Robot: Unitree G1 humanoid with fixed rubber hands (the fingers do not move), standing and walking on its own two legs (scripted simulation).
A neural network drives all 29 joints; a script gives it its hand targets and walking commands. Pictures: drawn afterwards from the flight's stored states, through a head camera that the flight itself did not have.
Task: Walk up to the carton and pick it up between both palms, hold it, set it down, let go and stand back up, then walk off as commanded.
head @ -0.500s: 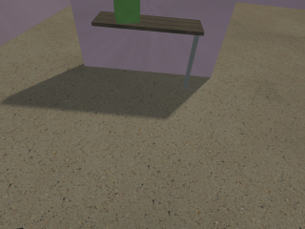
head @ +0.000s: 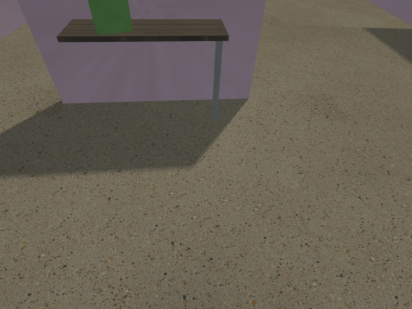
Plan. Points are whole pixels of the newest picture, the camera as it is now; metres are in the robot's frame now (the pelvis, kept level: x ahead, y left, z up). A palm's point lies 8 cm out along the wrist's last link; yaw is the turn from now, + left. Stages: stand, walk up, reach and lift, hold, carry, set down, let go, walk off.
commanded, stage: walk off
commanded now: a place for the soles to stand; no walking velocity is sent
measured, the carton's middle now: (108, 5) +1.74 +0.57 +0.05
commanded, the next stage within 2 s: stand in 1.16 s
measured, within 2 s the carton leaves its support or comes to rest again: neither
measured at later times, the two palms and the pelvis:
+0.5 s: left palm (105, 243) +0.32 +0.25 -0.11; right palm (342, 212) +0.38 -0.36 -0.08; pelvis +0.25 -0.06 -0.01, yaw +11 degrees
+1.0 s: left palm (72, 150) +0.55 +0.38 -0.02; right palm (297, 161) +0.58 -0.30 -0.10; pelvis +0.50 +0.02 +0.01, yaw +15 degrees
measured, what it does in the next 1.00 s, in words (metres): walks ahead: right foot, then left foot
